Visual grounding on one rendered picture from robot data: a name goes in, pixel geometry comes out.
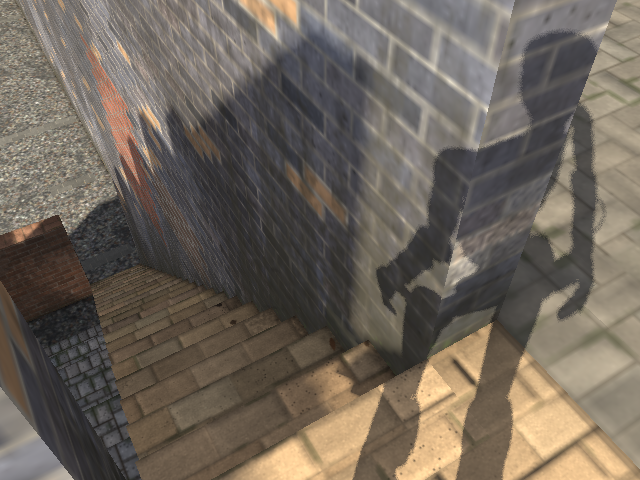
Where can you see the stairs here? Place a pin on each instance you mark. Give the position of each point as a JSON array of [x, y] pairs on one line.
[[206, 382]]

